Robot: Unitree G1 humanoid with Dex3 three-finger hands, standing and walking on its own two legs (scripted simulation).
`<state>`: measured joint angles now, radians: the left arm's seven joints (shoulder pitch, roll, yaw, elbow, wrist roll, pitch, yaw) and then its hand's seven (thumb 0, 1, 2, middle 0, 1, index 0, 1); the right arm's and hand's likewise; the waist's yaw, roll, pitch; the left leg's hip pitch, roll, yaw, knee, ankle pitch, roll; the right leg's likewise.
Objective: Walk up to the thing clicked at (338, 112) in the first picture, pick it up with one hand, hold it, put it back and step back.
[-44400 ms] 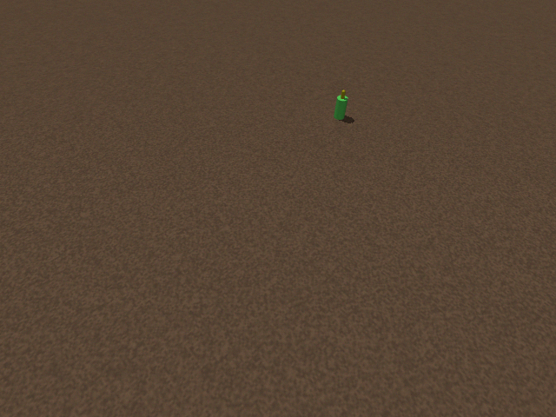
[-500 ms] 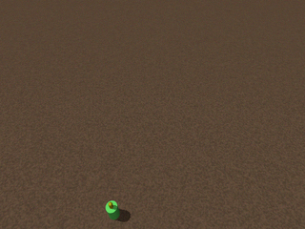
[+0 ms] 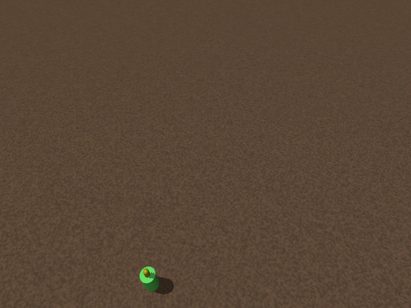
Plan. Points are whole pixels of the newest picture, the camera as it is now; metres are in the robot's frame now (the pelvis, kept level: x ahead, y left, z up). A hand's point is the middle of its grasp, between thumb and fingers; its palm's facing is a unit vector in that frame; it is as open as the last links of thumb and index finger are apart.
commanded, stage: stand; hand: left
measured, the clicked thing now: (148, 277) +0.36 +0.24 -0.69
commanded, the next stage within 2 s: step back in 1.06 s
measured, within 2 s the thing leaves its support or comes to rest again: neither
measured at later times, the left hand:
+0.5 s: hand out of the picture +0.11 +0.24 -0.15, palm faces -0.02 -0.94 -0.34, open 7.4 cm
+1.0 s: hand out of the picture +0.10 +0.24 -0.15, palm faces -0.02 -0.94 -0.34, open 7.4 cm
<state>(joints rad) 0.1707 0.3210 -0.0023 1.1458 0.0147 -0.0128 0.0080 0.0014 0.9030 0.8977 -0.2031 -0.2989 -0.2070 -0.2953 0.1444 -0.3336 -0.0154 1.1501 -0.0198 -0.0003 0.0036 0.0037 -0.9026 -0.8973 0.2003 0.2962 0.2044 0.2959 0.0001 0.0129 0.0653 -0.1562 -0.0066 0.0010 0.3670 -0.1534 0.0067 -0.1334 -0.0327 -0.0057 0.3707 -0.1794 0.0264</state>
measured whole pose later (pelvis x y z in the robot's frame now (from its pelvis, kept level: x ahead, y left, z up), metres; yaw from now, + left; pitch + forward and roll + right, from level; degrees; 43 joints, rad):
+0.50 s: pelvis +0.02 -0.01 +0.00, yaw -1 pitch -3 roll +0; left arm 0.10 0.32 0.00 1.14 0.01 -0.01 0.01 0.00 0.90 0.90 -0.20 -0.30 -0.21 -0.30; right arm 0.10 -0.34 -0.01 1.15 -0.02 -0.02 -0.01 0.00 -0.90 -0.90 0.20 0.30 0.21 0.30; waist -0.01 0.01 0.06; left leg -0.10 0.00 0.01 0.32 -0.17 0.00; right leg -0.08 -0.02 0.00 0.33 -0.19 0.02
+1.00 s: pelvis +0.03 -0.01 +0.00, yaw -1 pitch -3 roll +0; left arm 0.12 0.33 0.00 1.14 0.01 -0.01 0.00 0.00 0.90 0.90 -0.20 -0.30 -0.21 -0.30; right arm 0.11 -0.34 -0.01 1.16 -0.01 -0.01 0.00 0.00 -0.90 -0.90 0.20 0.30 0.21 0.30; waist 0.00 0.01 0.06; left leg -0.10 0.01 0.01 0.31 -0.16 -0.01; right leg -0.08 -0.02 0.00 0.32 -0.19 0.01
